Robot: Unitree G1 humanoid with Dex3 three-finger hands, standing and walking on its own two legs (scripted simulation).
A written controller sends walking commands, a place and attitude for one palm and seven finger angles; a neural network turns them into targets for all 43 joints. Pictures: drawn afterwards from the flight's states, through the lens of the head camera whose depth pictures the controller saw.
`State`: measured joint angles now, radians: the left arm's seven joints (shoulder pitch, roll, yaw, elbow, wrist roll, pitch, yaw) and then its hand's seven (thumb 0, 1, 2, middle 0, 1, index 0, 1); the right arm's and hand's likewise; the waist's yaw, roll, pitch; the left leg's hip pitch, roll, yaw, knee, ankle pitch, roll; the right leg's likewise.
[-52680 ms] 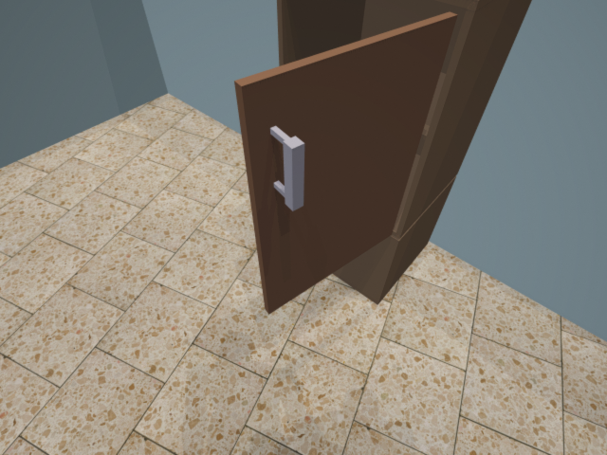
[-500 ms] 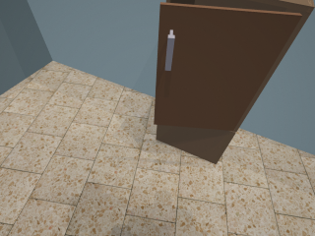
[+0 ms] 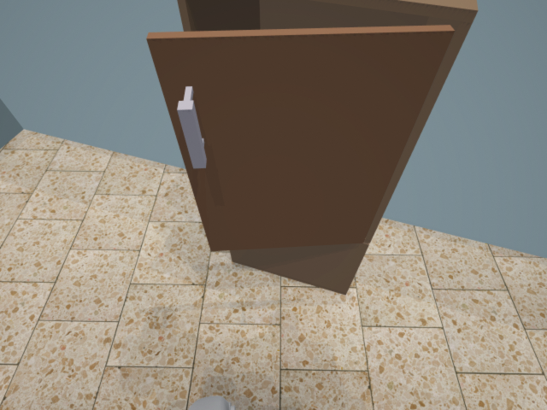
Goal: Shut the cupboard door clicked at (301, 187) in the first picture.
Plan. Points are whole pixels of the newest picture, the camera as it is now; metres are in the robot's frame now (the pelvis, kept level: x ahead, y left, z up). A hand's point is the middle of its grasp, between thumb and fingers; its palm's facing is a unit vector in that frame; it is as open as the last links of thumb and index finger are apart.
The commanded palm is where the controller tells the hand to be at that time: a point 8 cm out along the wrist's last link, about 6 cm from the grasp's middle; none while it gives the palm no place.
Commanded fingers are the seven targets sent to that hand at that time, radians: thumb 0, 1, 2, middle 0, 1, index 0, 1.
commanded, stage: come to a stop and stand still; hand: left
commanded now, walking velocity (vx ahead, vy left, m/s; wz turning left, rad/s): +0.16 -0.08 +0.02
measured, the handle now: (194, 128) +0.51 +0.14 +0.11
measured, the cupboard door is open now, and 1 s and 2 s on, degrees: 21 21 21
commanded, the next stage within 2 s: look again from close up in 1.58 s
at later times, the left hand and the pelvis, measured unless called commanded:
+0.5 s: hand out of the picture +0.10 +0.18 -0.17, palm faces +0.03 -0.96 -0.29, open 7.3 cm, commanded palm none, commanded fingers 0.00 0.90 0.90 -0.20 -0.30 -0.20 -0.30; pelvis +0.08 -0.02 +0.00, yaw -1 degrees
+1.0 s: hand out of the picture +0.10 +0.20 -0.18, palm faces +0.00 -0.98 -0.17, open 7.3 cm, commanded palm none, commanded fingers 0.00 0.90 0.90 -0.20 -0.30 -0.20 -0.30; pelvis +0.08 +0.03 +0.00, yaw -1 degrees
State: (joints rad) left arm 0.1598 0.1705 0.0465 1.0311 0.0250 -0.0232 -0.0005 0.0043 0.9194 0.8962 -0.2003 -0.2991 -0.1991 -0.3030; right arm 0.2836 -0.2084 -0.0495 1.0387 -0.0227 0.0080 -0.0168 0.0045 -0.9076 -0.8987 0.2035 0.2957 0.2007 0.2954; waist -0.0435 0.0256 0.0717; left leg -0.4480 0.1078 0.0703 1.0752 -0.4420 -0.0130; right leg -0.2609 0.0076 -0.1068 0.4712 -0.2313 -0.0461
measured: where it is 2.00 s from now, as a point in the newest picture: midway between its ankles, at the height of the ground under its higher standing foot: outside the picture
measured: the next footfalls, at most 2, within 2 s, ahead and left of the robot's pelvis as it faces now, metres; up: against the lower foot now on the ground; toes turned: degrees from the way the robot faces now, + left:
left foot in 0.14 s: +0.13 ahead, +0.09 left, +0.00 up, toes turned +6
left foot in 0.72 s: +0.13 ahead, +0.13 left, +0.00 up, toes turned +1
